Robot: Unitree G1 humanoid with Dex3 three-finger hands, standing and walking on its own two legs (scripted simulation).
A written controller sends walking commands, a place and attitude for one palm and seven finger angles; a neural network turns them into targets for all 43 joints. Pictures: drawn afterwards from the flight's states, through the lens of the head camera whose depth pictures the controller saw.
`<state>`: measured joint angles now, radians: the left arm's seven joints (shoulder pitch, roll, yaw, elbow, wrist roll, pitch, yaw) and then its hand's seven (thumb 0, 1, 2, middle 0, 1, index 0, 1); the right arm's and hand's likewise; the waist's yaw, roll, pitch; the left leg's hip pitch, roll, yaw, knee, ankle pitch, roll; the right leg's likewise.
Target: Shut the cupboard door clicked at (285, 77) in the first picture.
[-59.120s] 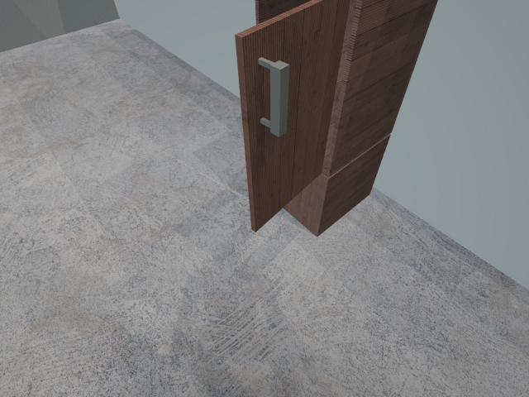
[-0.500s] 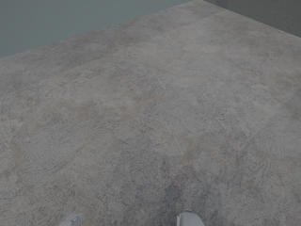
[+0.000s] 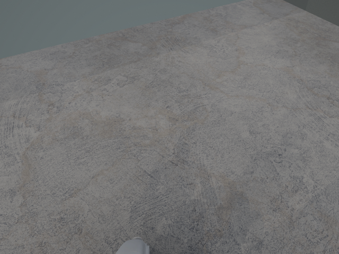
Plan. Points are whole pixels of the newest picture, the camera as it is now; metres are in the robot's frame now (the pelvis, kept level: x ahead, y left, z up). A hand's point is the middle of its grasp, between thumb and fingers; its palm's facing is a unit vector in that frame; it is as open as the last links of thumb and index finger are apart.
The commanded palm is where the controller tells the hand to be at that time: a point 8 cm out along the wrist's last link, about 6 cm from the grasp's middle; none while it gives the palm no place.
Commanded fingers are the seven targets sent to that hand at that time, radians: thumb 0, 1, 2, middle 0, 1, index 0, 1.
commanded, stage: turn to face it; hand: left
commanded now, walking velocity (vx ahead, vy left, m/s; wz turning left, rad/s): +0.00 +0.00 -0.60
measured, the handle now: out of the picture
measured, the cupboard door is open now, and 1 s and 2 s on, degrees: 28 28 28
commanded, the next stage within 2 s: none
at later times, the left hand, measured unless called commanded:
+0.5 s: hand (107, 244) +0.16 +0.18 -0.16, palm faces -0.21 -0.93 -0.29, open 7.4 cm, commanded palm none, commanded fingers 0.00 0.90 0.90 -0.20 -0.30 -0.20 -0.30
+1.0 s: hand (128, 203) +0.27 +0.14 -0.16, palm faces -0.53 -0.82 -0.21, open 7.4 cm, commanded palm none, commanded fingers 0.00 0.90 0.90 -0.20 -0.30 -0.20 -0.30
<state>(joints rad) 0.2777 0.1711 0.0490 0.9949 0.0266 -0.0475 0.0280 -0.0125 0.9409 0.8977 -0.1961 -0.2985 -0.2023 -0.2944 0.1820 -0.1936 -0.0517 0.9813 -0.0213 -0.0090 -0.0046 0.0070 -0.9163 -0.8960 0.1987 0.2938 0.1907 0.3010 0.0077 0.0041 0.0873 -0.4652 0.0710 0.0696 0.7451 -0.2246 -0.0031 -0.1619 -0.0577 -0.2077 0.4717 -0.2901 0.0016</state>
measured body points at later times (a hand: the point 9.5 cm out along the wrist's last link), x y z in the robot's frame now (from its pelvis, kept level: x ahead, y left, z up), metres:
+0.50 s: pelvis +0.04 -0.01 -0.01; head +0.06 -0.05 +0.43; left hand +0.17 +0.23 -0.14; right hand +0.05 -0.28 -0.17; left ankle +0.07 +0.11 -0.69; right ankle +0.03 -0.11 -0.74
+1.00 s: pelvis +0.06 +0.02 +0.00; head +0.11 +0.01 +0.45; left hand +0.30 +0.19 -0.14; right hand -0.01 -0.22 -0.13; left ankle +0.12 +0.13 -0.74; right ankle -0.02 -0.08 -0.67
